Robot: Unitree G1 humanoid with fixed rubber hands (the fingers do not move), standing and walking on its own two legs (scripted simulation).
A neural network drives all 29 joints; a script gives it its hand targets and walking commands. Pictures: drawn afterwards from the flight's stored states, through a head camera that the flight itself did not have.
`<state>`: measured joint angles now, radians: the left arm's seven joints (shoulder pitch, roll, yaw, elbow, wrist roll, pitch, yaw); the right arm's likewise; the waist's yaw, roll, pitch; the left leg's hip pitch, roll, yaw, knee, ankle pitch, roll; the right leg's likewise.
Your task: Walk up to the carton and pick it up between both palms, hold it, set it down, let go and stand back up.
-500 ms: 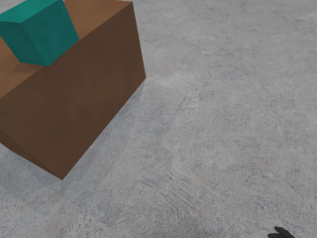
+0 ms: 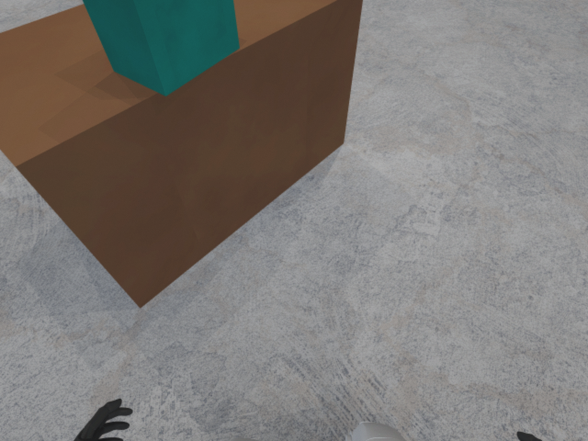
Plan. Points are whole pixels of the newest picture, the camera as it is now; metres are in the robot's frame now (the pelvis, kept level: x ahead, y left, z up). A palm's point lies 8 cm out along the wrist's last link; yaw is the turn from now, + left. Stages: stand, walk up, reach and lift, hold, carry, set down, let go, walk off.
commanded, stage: walk up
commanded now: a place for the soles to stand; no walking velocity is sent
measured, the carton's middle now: (167, 16) +1.02 +0.32 +0.06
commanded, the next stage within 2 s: none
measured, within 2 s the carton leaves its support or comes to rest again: neither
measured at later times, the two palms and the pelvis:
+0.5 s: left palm out of the picture +0.14 +0.34 -0.13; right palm (449, 302) +0.33 -0.24 -0.10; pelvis +0.17 +0.03 -0.01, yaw +15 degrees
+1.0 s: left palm (63, 363) +0.23 +0.35 -0.06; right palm (407, 215) +0.52 -0.21 -0.11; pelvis +0.33 +0.04 +0.01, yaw +23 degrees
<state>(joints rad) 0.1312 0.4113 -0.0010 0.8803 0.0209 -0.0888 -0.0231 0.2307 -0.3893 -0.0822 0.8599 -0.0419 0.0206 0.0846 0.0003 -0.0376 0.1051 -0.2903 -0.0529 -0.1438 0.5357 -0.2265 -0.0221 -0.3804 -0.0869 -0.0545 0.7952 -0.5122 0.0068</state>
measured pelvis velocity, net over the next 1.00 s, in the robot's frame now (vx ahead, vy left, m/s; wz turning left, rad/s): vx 0.33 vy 0.04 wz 0.41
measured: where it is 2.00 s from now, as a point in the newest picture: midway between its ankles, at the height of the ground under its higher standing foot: (253, 344)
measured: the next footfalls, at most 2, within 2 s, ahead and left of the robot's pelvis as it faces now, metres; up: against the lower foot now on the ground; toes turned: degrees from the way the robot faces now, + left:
right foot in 0.02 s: +0.11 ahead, -0.13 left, +0.00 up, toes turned -4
left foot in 0.42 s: +0.24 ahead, +0.19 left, +0.00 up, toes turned +12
